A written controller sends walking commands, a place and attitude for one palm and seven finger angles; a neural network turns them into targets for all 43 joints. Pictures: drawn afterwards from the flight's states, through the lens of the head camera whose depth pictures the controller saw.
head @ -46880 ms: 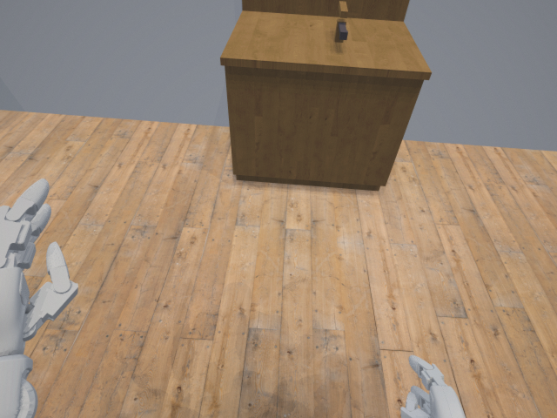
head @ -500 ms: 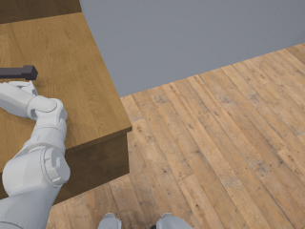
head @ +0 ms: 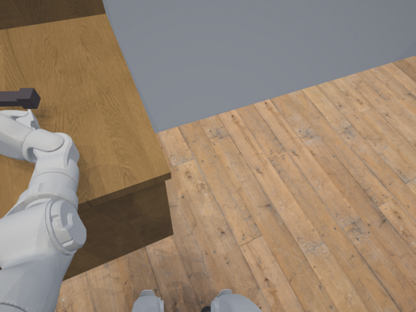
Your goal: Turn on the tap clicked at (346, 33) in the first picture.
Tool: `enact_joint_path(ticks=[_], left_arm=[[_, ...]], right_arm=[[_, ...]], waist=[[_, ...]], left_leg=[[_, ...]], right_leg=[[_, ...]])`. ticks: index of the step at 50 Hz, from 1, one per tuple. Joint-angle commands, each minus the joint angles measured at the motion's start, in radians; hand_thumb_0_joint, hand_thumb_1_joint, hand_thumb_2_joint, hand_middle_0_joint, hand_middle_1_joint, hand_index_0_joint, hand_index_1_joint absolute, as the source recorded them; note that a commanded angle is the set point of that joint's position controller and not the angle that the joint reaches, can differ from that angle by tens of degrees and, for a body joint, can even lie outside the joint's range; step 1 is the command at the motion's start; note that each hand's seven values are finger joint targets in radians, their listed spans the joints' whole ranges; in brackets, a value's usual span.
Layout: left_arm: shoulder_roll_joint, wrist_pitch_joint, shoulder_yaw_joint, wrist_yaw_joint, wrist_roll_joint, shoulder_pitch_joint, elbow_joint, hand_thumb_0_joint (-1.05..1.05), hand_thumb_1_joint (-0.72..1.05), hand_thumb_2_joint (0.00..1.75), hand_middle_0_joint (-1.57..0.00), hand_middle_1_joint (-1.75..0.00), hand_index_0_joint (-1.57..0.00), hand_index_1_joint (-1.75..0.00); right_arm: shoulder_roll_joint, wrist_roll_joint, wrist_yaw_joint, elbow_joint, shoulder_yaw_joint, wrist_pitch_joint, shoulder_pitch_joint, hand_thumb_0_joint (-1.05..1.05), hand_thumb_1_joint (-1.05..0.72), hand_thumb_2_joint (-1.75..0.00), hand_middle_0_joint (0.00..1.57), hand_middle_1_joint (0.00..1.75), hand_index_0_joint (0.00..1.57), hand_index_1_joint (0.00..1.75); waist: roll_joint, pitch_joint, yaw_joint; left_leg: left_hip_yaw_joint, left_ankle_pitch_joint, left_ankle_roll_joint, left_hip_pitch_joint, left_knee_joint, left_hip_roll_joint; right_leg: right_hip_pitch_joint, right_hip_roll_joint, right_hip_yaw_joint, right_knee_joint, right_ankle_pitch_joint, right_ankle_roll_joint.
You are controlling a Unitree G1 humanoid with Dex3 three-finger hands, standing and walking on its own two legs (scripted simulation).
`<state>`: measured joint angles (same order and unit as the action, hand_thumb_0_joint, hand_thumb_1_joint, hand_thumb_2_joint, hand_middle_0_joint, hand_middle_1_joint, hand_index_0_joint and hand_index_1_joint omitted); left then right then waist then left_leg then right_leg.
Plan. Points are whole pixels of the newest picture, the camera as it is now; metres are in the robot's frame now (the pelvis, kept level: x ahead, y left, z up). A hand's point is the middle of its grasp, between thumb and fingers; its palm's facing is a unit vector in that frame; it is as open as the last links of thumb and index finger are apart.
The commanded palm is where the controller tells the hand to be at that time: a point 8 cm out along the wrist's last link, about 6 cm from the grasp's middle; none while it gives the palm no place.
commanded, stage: push the lever round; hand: left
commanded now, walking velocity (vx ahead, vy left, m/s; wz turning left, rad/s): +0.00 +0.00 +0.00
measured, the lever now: (28, 98) +0.53 +0.31 +0.07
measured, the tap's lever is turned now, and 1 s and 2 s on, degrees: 71 71 71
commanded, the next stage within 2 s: none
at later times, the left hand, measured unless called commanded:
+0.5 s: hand (30, 115) +0.48 +0.29 +0.07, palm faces +0.89 -0.43 -0.13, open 8.5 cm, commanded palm +0.48 +0.29 +0.06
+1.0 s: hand (29, 116) +0.48 +0.29 +0.07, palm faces +0.89 -0.44 -0.13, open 8.5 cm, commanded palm +0.48 +0.29 +0.06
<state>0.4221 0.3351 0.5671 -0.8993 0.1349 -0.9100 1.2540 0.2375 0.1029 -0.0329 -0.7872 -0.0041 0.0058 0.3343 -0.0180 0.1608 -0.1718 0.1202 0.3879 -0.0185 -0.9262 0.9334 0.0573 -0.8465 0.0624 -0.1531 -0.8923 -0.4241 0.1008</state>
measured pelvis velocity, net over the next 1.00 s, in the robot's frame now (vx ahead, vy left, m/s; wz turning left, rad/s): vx -0.01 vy -0.01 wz -0.01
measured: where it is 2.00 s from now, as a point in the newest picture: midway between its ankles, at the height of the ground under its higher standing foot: outside the picture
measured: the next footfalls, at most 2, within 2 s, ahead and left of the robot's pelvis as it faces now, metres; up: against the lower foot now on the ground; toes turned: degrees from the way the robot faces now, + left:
none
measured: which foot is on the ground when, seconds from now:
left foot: down 0.00-1.00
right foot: down 0.00-1.00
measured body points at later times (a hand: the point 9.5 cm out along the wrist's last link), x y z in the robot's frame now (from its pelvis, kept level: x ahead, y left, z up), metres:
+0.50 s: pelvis -0.01 -0.01 -0.01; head +0.10 +0.00 +0.43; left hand +0.43 +0.31 +0.08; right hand -0.01 -0.27 -0.13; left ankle +0.03 +0.17 -0.68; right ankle +0.00 -0.06 -0.68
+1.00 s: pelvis -0.01 -0.01 -0.01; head +0.09 +0.01 +0.43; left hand +0.43 +0.31 +0.08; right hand -0.01 -0.27 -0.13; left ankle +0.03 +0.17 -0.68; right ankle +0.00 -0.06 -0.68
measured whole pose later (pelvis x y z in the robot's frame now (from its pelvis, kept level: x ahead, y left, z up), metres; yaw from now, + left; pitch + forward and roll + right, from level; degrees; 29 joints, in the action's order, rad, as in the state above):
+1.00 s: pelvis -0.01 -0.01 -0.01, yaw -1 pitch +22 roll -2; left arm 0.48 0.30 0.58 -0.84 0.11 -0.94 1.28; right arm 0.25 0.09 -0.03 -0.78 -0.02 0.04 0.35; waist -0.02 0.17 -0.18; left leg 0.13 0.39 -0.01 -0.97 0.96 0.06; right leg -0.90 0.07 -0.15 -0.92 -0.42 0.11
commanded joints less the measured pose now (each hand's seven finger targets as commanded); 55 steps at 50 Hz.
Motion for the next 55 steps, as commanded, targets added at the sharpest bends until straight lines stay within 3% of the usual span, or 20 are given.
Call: enact_joint_path(ticks=[1, 6, 7, 11, 12, 14, 16, 18, 25, 27, 29, 31, 34, 36, 40, 42, 44, 47, 52, 55], left_arm=[[0.240, 0.028, -0.128, 0.134, 0.077, -0.570, -0.214, 0.00, 0.90, 0.90, -0.15, -0.15, -0.15, -0.15], [0.286, 0.027, -0.097, 0.144, 0.071, -0.577, -0.235, 0.00, 0.90, 0.90, -0.15, -0.15, -0.15, -0.15], [0.267, 0.025, -0.115, 0.146, 0.073, -0.573, -0.234, 0.00, 0.90, 0.90, -0.15, -0.15, -0.15, -0.15], [0.292, 0.018, -0.092, 0.149, 0.071, -0.572, -0.226, 0.00, 0.90, 0.90, -0.15, -0.15, -0.15, -0.15], [0.281, 0.016, -0.110, 0.151, 0.072, -0.573, -0.228, 0.00, 0.90, 0.90, -0.15, -0.15, -0.15, -0.15], [0.297, 0.011, -0.097, 0.152, 0.068, -0.567, -0.216, 0.00, 0.90, 0.90, -0.15, -0.15, -0.15, -0.15], [0.274, 0.013, -0.117, 0.155, 0.067, -0.583, -0.228, 0.00, 0.90, 0.90, -0.15, -0.15, -0.15, -0.15], [0.301, 0.015, -0.102, 0.154, 0.066, -0.585, -0.229, 0.00, 0.90, 0.90, -0.15, -0.15, -0.15, -0.15], [0.292, 0.002, -0.114, 0.156, 0.058, -0.572, -0.208, 0.00, 0.90, 0.90, -0.15, -0.15, -0.15, -0.15], [0.313, 0.010, -0.101, 0.156, 0.055, -0.587, -0.226, 0.00, 0.90, 0.90, -0.15, -0.15, -0.15, -0.15], [0.328, 0.003, -0.089, 0.158, 0.056, -0.567, -0.205, 0.00, 0.90, 0.90, -0.15, -0.15, -0.15, -0.15], [0.333, 0.001, -0.092, 0.163, 0.057, -0.581, -0.211, 0.00, 0.90, 0.90, -0.15, -0.15, -0.15, -0.15], [0.338, 0.005, -0.086, 0.159, 0.059, -0.576, -0.213, 0.00, 0.90, 0.90, -0.15, -0.15, -0.15, -0.15], [0.352, -0.005, -0.069, 0.162, 0.057, -0.550, -0.176, 0.00, 0.90, 0.90, -0.15, -0.15, -0.15, -0.15], [0.367, -0.002, -0.077, 0.169, 0.053, -0.572, -0.204, 0.00, 0.90, 0.90, -0.15, -0.15, -0.15, -0.15], [0.358, 0.006, -0.080, 0.166, 0.052, -0.585, -0.215, 0.00, 0.90, 0.90, -0.15, -0.15, -0.15, -0.15], [0.342, 0.001, -0.089, 0.165, 0.053, -0.569, -0.195, 0.00, 0.90, 0.90, -0.15, -0.15, -0.15, -0.15], [0.334, 0.007, -0.096, 0.159, 0.055, -0.589, -0.212, 0.00, 0.90, 0.90, -0.15, -0.15, -0.15, -0.15], [0.320, 0.010, -0.104, 0.150, 0.059, -0.592, -0.205, 0.00, 0.90, 0.90, -0.15, -0.15, -0.15, -0.15], [0.317, 0.008, -0.105, 0.148, 0.056, -0.584, -0.205, 0.00, 0.90, 0.90, -0.15, -0.15, -0.15, -0.15]], right_arm=[[0.178, -0.005, 0.011, 0.038, 0.050, 0.023, 0.135, 0.00, -0.90, -0.90, 0.20, 0.30, 0.20, 0.30], [0.183, -0.005, 0.011, 0.036, 0.051, 0.025, 0.147, 0.00, -0.90, -0.90, 0.20, 0.30, 0.20, 0.30], [0.180, -0.006, 0.009, 0.041, 0.049, 0.027, 0.146, 0.00, -0.90, -0.90, 0.20, 0.30, 0.20, 0.30], [0.184, -0.005, 0.006, 0.036, 0.050, 0.029, 0.151, 0.00, -0.90, -0.90, 0.20, 0.30, 0.20, 0.30], [0.184, -0.007, 0.005, 0.037, 0.050, 0.031, 0.148, 0.00, -0.90, -0.90, 0.20, 0.30, 0.20, 0.30], [0.186, -0.007, 0.006, 0.037, 0.048, 0.035, 0.147, 0.00, -0.90, -0.90, 0.20, 0.30, 0.20, 0.30], [0.185, -0.009, 0.005, 0.036, 0.048, 0.039, 0.146, 0.00, -0.90, -0.90, 0.20, 0.30, 0.20, 0.30], [0.188, -0.008, 0.006, 0.034, 0.048, 0.040, 0.151, 0.00, -0.90, -0.90, 0.20, 0.30, 0.20, 0.30], [0.191, -0.012, 0.006, 0.034, 0.044, 0.050, 0.145, 0.00, -0.90, -0.90, 0.20, 0.30, 0.20, 0.30], [0.192, -0.012, 0.007, 0.035, 0.045, 0.052, 0.150, 0.00, -0.90, -0.90, 0.20, 0.30, 0.20, 0.30], [0.191, -0.014, 0.010, 0.035, 0.042, 0.052, 0.148, 0.00, -0.90, -0.90, 0.20, 0.30, 0.20, 0.30], [0.193, -0.016, 0.011, 0.036, 0.041, 0.051, 0.148, 0.00, -0.90, -0.90, 0.20, 0.30, 0.20, 0.30], [0.192, -0.014, 0.010, 0.038, 0.042, 0.053, 0.151, 0.00, -0.90, -0.90, 0.20, 0.30, 0.20, 0.30], [0.194, -0.016, 0.012, 0.038, 0.040, 0.052, 0.151, 0.00, -0.90, -0.90, 0.20, 0.30, 0.20, 0.30], [0.198, -0.020, 0.018, 0.044, 0.039, 0.053, 0.146, 0.00, -0.90, -0.90, 0.20, 0.30, 0.20, 0.30], [0.196, -0.019, 0.017, 0.042, 0.040, 0.052, 0.150, 0.00, -0.90, -0.90, 0.20, 0.30, 0.20, 0.30], [0.194, -0.019, 0.016, 0.043, 0.039, 0.052, 0.146, 0.00, -0.90, -0.90, 0.20, 0.30, 0.20, 0.30], [0.195, -0.017, 0.014, 0.041, 0.040, 0.052, 0.150, 0.00, -0.90, -0.90, 0.20, 0.30, 0.20, 0.30], [0.194, -0.015, 0.011, 0.037, 0.039, 0.055, 0.146, 0.00, -0.90, -0.90, 0.20, 0.30, 0.20, 0.30], [0.194, -0.015, 0.012, 0.038, 0.039, 0.056, 0.144, 0.00, -0.90, -0.90, 0.20, 0.30, 0.20, 0.30]], waist=[[-0.116, 0.358, -0.079], [-0.116, 0.387, -0.072], [-0.119, 0.390, -0.074], [-0.118, 0.380, -0.071], [-0.136, 0.383, -0.076], [-0.101, 0.373, -0.074], [-0.132, 0.373, -0.077], [-0.127, 0.383, -0.071], [-0.121, 0.363, -0.074], [-0.129, 0.393, -0.070], [-0.096, 0.370, -0.070], [-0.130, 0.369, -0.067], [-0.124, 0.386, -0.068], [-0.081, 0.361, -0.067], [-0.100, 0.368, -0.066], [-0.131, 0.384, -0.067], [-0.113, 0.354, -0.069], [-0.132, 0.378, -0.070], [-0.139, 0.363, -0.071], [-0.119, 0.360, -0.071]], left_leg=[[-0.069, -0.072, 0.074, 0.174, -0.046, -0.048], [-0.067, -0.089, 0.072, 0.157, -0.030, -0.049], [-0.068, -0.089, 0.072, 0.158, -0.031, -0.049], [-0.065, -0.085, 0.072, 0.146, -0.024, -0.048], [-0.067, -0.073, 0.072, 0.146, -0.023, -0.048], [-0.065, -0.048, 0.073, 0.123, -0.023, -0.045], [-0.064, -0.053, 0.073, 0.143, -0.027, -0.044], [-0.060, -0.052, 0.072, 0.144, -0.028, -0.043], [-0.062, -0.023, 0.073, 0.116, -0.026, -0.041], [-0.060, -0.033, 0.072, 0.120, -0.021, -0.041], [-0.063, -0.020, 0.072, 0.079, -0.015, -0.039], [-0.061, -0.026, 0.070, 0.089, -0.021, -0.037], [-0.064, -0.029, 0.072, 0.095, -0.016, -0.040], [-0.062, -0.015, 0.072, 0.052, -0.011, -0.038], [-0.062, -0.004, 0.071, 0.063, -0.020, -0.034], [-0.063, -0.018, 0.073, 0.101, -0.023, -0.037], [-0.063, -0.008, 0.073, 0.088, -0.026, -0.036], [-0.061, -0.018, 0.073, 0.112, -0.029, -0.037], [-0.060, -0.010, 0.073, 0.120, -0.034, -0.037], [-0.061, -0.006, 0.073, 0.104, -0.031, -0.037]], right_leg=[[0.242, -0.053, 0.198, 0.181, 0.269, -0.119], [0.279, -0.063, 0.212, 0.170, 0.337, -0.127], [0.271, -0.059, 0.207, 0.166, 0.329, -0.127], [0.271, -0.063, 0.212, 0.166, 0.333, -0.128], [0.256, -0.062, 0.214, 0.167, 0.307, -0.128], [0.262, -0.065, 0.223, 0.175, 0.281, -0.131], [0.242, -0.060, 0.216, 0.173, 0.269, -0.124], [0.244, -0.059, 0.213, 0.170, 0.264, -0.124], [0.241, -0.063, 0.230, 0.183, 0.226, -0.127], [0.251, -0.064, 0.230, 0.174, 0.246, -0.127], [0.274, -0.073, 0.245, 0.179, 0.255, -0.135], [0.264, -0.072, 0.241, 0.175, 0.250, -0.129], [0.265, -0.068, 0.238, 0.173, 0.254, -0.132], [0.282, -0.076, 0.250, 0.177, 0.253, -0.137], [0.273, -0.074, 0.251, 0.182, 0.208, -0.135], [0.251, -0.066, 0.236, 0.175, 0.215, -0.130], [0.247, -0.066, 0.236, 0.181, 0.202, -0.132], [0.235, -0.061, 0.222, 0.172, 0.200, -0.126], [0.213, -0.055, 0.214, 0.176, 0.170, -0.120], [0.230, -0.059, 0.225, 0.182, 0.177, -0.124]])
